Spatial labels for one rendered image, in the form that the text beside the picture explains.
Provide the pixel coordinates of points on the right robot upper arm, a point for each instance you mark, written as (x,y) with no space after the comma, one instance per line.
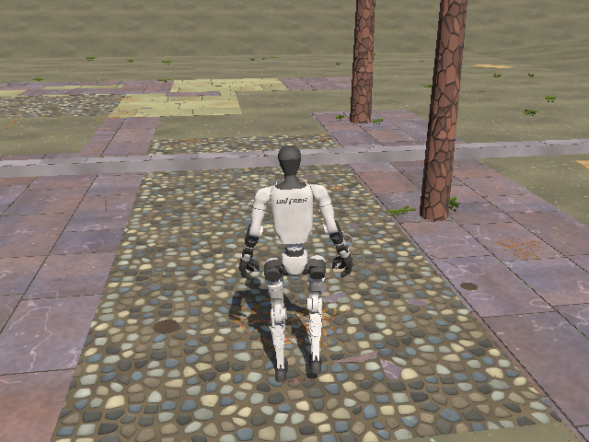
(326,208)

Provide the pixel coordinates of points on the humanoid robot head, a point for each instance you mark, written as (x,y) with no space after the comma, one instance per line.
(290,157)

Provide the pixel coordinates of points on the left robot upper arm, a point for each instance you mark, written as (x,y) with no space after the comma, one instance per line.
(263,195)

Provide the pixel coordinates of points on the robot right foot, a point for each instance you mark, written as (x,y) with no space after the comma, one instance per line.
(315,366)

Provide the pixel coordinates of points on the robot left hand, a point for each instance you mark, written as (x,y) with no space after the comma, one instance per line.
(244,265)

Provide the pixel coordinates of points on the right robot forearm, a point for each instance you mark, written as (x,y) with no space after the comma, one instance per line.
(339,242)

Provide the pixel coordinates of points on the left robot forearm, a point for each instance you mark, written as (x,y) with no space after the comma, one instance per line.
(249,246)

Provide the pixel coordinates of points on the robot right hand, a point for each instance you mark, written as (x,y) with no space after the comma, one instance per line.
(344,262)

